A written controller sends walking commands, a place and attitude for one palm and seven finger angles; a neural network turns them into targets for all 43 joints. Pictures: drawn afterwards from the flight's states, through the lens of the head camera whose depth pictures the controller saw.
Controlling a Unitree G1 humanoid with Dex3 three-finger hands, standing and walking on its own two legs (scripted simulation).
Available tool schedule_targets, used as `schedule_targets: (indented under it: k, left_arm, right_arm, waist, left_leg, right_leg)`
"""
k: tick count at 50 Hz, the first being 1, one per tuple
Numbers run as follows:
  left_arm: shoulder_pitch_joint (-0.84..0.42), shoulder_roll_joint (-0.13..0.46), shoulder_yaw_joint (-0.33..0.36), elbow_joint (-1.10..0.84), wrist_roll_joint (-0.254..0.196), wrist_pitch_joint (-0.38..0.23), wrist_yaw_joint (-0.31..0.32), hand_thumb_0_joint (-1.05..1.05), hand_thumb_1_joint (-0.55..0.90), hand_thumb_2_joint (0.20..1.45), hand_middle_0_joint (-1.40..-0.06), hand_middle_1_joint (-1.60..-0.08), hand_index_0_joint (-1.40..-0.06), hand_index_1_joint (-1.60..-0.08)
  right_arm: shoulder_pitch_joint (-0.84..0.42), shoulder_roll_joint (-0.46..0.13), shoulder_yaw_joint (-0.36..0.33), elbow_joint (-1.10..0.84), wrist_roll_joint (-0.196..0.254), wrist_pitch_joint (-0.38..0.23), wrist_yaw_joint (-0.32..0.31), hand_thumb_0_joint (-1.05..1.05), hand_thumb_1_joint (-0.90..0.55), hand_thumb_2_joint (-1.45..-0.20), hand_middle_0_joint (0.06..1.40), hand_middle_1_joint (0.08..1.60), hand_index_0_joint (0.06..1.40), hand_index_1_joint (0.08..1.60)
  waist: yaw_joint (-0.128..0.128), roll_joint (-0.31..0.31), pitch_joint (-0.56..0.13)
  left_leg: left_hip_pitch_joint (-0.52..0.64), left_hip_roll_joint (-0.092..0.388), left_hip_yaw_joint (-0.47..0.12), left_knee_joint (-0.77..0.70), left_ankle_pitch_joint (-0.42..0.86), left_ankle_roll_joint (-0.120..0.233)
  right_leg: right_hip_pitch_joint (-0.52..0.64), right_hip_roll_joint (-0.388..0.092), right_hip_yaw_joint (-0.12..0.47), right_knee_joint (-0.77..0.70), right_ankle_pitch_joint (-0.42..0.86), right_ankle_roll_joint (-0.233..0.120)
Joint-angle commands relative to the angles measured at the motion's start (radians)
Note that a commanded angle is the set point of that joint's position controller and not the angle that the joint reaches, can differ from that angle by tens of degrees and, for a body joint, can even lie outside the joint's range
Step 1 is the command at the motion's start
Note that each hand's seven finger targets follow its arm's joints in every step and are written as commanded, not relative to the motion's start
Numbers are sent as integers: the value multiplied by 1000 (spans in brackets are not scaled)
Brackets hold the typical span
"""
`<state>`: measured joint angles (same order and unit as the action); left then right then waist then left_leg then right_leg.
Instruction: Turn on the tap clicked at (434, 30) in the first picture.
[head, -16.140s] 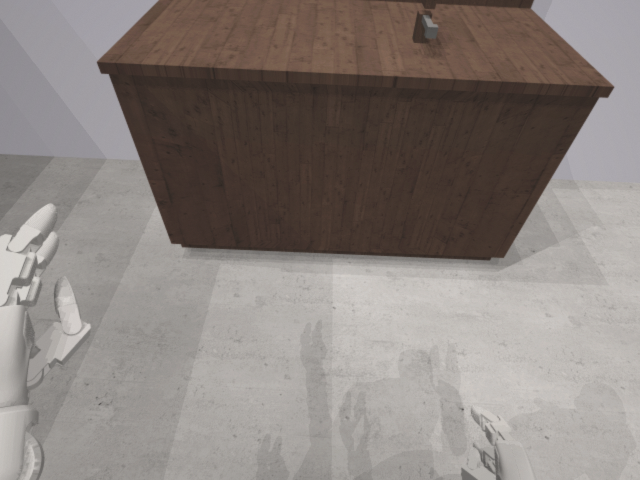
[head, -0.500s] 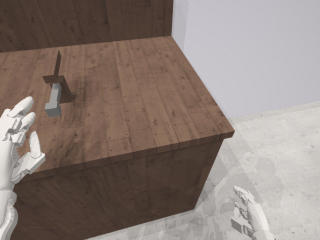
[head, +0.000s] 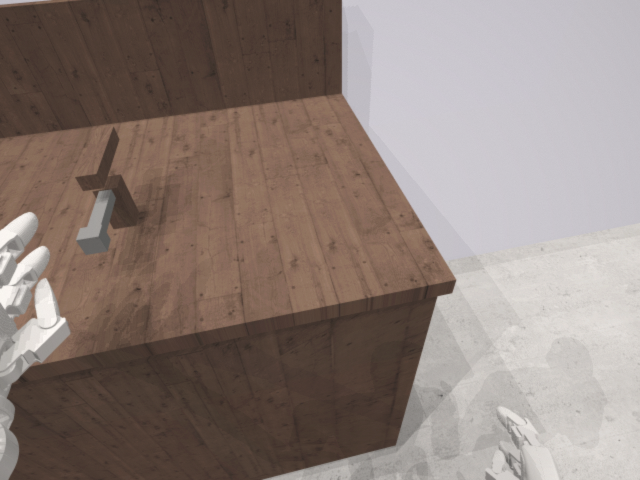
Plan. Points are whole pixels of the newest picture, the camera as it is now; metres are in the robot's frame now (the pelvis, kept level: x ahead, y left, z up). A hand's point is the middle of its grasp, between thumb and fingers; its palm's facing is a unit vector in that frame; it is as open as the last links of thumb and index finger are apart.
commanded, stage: turn the palm inward beside the body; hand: left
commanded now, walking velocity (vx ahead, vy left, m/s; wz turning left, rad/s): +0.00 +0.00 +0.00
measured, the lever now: (93, 239) +0.36 +0.35 +0.13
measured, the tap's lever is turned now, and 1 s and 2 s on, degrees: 0 0 0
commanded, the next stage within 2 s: reach beside the lever's end, fingers flat in 1.36 s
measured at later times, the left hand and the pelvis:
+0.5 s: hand (52, 352) +0.17 +0.26 +0.17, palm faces +0.46 -0.87 -0.18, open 7.4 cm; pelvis -0.01 +0.02 +0.00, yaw +1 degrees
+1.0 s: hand (60, 357) +0.17 +0.25 +0.18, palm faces +0.48 -0.87 -0.12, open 7.4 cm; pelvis -0.01 +0.02 +0.00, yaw +2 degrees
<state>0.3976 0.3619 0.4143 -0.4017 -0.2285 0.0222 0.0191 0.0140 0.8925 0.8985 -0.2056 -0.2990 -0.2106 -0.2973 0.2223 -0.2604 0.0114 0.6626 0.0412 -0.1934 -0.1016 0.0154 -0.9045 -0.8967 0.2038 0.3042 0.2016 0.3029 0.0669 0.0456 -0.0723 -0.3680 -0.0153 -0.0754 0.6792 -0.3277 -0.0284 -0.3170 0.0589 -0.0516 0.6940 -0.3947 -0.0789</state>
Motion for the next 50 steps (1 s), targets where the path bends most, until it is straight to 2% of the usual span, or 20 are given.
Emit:
schedule_targets:
  k: [1, 4, 7, 8, 9, 10, 12, 13, 14, 17, 18, 19, 22, 25, 28, 29, 37, 38, 39, 50]
  left_arm:
    - [-99, 185, 95, -228, -3, -55, 24, 0, 900, 900, -200, -300, -200, -300]
    - [-124, 171, 57, -280, 18, -69, 44, 0, 900, 900, -200, -300, -200, -300]
    - [-100, 167, 50, -298, 19, -73, 61, 0, 900, 900, -200, -300, -200, -300]
    - [-74, 178, 68, -283, 23, -62, 71, 0, 900, 900, -200, -300, -200, -300]
    - [-81, 143, 35, -292, 18, -52, 73, 0, 900, 900, -200, -300, -200, -300]
    - [-76, 147, 48, -293, 11, -42, 79, 0, 900, 900, -200, -300, -200, -300]
    - [-66, 137, 40, -291, 4, -17, 84, 0, 900, 900, -200, -300, -200, -300]
    - [-68, 144, 48, -293, 13, -5, 92, 0, 900, 900, -200, -300, -200, -300]
    - [-73, 114, 19, -304, 10, 7, 95, 0, 900, 900, -200, -300, -200, -300]
    - [-75, 104, 3, -321, 5, 29, 99, 0, 900, 900, -200, -300, -200, -300]
    - [-68, 112, 11, -318, 12, 39, 102, 0, 900, 900, -200, -300, -200, -300]
    - [-88, 85, -22, -337, 11, 45, 102, 0, 900, 900, -200, -300, -200, -300]
    - [-94, 89, -28, -349, 9, 61, 107, 0, 900, 900, -200, -300, -200, -300]
    - [-90, 79, -38, -384, 19, 67, 120, 0, 900, 900, -200, -300, -200, -300]
    - [-63, 83, -26, -392, 17, 76, 130, 0, 900, 900, -200, -300, -200, -300]
    - [-68, 53, -57, -402, 14, 78, 130, 0, 900, 900, -200, -300, -200, -300]
    - [-37, 44, -60, -415, -9, 125, 143, 0, 900, 900, -200, -300, -200, -300]
    - [-37, 47, -59, -431, 1, 128, 148, 0, 900, 900, -200, -300, -200, -300]
    - [-49, 37, -72, -445, -1, 128, 151, 0, 900, 900, -200, -300, -200, -300]
    - [-51, 27, -65, -424, -28, 178, 155, 0, 900, 900, -200, -300, -200, -300]
  right_arm:
    - [-131, -97, -30, -176, 2, -83, -8, 0, -900, -900, 200, 300, 200, 300]
    - [-134, -91, -28, -176, 4, -106, -12, 0, -900, -900, 200, 300, 200, 300]
    - [-140, -91, -23, -174, -1, -124, -12, 0, -900, -900, 200, 300, 200, 300]
    - [-153, -89, -18, -172, 3, -125, -13, 0, -900, -900, 200, 300, 200, 300]
    - [-151, -87, -18, -176, 4, -123, -13, 0, -900, -900, 200, 300, 200, 300]
    - [-150, -88, -18, -176, 2, -125, -14, 0, -900, -900, 200, 300, 200, 300]
    - [-161, -87, -13, -175, 2, -121, -15, 0, -900, -900, 200, 300, 200, 300]
    - [-175, -83, -9, -171, 9, -119, -16, 0, -900, -900, 200, 300, 200, 300]
    - [-166, -81, -8, -177, 7, -117, -15, 0, -900, -900, 200, 300, 200, 300]
    - [-177, -83, -3, -179, 5, -120, -16, 0, -900, -900, 200, 300, 200, 300]
    - [-193, -79, 2, -175, 10, -119, -16, 0, -900, -900, 200, 300, 200, 300]
    - [-186, -77, 4, -182, 8, -117, -17, 0, -900, -900, 200, 300, 200, 300]
    - [-199, -78, 7, -180, 6, -120, -20, 0, -900, -900, 200, 300, 200, 300]
    - [-201, -74, 11, -183, 6, -122, -18, 0, -900, -900, 200, 300, 200, 300]
    - [-215, -72, 15, -180, 8, -124, -16, 0, -900, -900, 200, 300, 200, 300]
    - [-207, -70, 16, -181, 7, -122, -15, 0, -900, -900, 200, 300, 200, 300]
    - [-222, -75, 16, -184, 7, -118, -19, 0, -900, -900, 200, 300, 200, 300]
    - [-236, -70, 20, -180, 13, -119, -18, 0, -900, -900, 200, 300, 200, 300]
    - [-221, -71, 18, -185, 10, -118, -18, 0, -900, -900, 200, 300, 200, 300]
    - [-230, -76, 17, -176, 13, -122, -21, 0, -900, -900, 200, 300, 200, 300]
  waist:
    - [12, -35, -100]
    - [10, 1, -94]
    - [18, -1, -96]
    - [27, -16, -88]
    - [20, -10, -80]
    - [21, -32, -88]
    - [25, -23, -76]
    - [29, 9, -72]
    - [22, 3, -65]
    - [20, -29, -53]
    - [27, 3, -50]
    - [18, -6, -45]
    - [18, -12, -34]
    - [23, 22, -49]
    - [32, 15, -50]
    - [23, 19, -48]
    - [28, -23, -35]
    - [33, 26, -37]
    - [25, 4, -40]
    - [26, -18, -28]
  left_leg:
    - [58, 0, 48, -33, 225, 64]
    - [79, -5, 49, -42, 210, 69]
    - [77, -4, 41, -56, 198, 68]
    - [74, -5, 41, -60, 190, 69]
    - [67, -5, 40, -63, 173, 67]
    - [69, -3, 37, -65, 175, 67]
    - [66, -1, 35, -71, 171, 66]
    - [78, -3, 36, -74, 169, 66]
    - [73, 0, 33, -81, 155, 62]
    - [76, 3, 25, -91, 142, 64]
    - [83, 2, 24, -96, 128, 64]
    - [83, 2, 20, -99, 118, 64]
    - [83, 4, 14, -108, 88, 64]
    - [93, 3, 9, -115, 94, 58]
    - [98, 3, 7, -116, 107, 57]
    - [97, 3, 5, -116, 102, 56]
    - [89, 2, 1, -120, 88, 59]
    - [100, 2, 5, -121, 88, 57]
    - [97, 1, 2, -122, 88, 56]
    - [102, -1, 4, -117, 107, 59]
  right_leg:
    - [26, -113, 72, -146, 431, 101]
    - [-7, -96, 51, -151, 331, 83]
    - [-5, -89, 37, -149, 282, 74]
    - [-8, -84, 32, -151, 261, 73]
    - [-19, -85, 32, -156, 241, 73]
    - [-6, -84, 28, -157, 245, 73]
    - [-9, -84, 24, -162, 231, 73]
    - [-14, -81, 23, -165, 220, 69]
    - [-22, -80, 15, -165, 200, 68]
    - [-23, -77, 11, -173, 178, 69]
    - [-30, -74, 11, -179, 152, 67]
    - [-38, -75, 9, -180, 143, 67]
    - [-39, -75, 9, -191, 102, 66]
    - [-31, -73, 0, -176, 109, 60]
    - [-24, -70, -3, -175, 121, 59]
    - [-30, -72, -6, -174, 120, 59]
    - [-14, -74, -3, -191, 106, 63]
    - [-17, -75, -2, -192, 103, 61]
    - [-19, -74, -5, -187, 107, 61]
    - [-5, -77, 6, -207, 129, 66]
